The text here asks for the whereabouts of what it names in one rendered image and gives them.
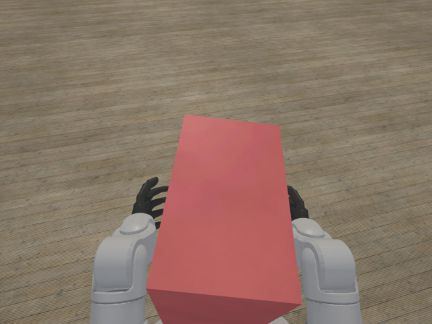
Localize left robot forearm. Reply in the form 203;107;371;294
90;213;157;324

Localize robot left hand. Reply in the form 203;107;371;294
132;177;169;229

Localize right robot forearm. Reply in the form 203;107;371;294
292;218;362;324

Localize carton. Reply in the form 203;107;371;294
146;115;302;324

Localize robot right hand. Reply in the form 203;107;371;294
287;185;309;221

